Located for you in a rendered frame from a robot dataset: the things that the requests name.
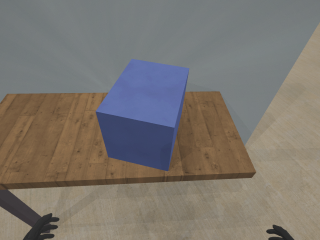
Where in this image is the left robot hand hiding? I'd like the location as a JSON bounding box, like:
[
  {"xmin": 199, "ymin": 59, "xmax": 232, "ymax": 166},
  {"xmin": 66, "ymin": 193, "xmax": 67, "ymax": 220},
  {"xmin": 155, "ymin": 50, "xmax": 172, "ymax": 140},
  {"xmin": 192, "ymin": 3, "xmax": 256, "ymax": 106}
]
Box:
[{"xmin": 23, "ymin": 213, "xmax": 60, "ymax": 240}]

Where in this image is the carton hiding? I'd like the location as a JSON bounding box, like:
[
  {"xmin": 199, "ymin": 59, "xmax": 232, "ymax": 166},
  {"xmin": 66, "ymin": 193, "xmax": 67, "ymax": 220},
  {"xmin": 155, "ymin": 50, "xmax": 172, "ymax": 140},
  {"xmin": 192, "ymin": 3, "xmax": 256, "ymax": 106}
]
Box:
[{"xmin": 95, "ymin": 59, "xmax": 190, "ymax": 171}]

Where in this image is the right robot hand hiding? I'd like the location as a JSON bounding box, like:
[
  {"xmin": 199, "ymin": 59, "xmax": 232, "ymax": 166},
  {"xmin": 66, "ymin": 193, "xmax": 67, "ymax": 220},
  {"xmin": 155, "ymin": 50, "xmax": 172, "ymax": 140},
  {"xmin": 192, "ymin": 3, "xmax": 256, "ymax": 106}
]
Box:
[{"xmin": 266, "ymin": 224, "xmax": 294, "ymax": 240}]

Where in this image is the table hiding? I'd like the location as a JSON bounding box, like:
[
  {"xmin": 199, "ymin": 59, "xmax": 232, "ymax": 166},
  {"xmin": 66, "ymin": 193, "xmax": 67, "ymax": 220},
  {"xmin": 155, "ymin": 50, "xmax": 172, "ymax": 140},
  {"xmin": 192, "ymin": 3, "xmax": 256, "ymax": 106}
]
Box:
[{"xmin": 0, "ymin": 91, "xmax": 256, "ymax": 234}]

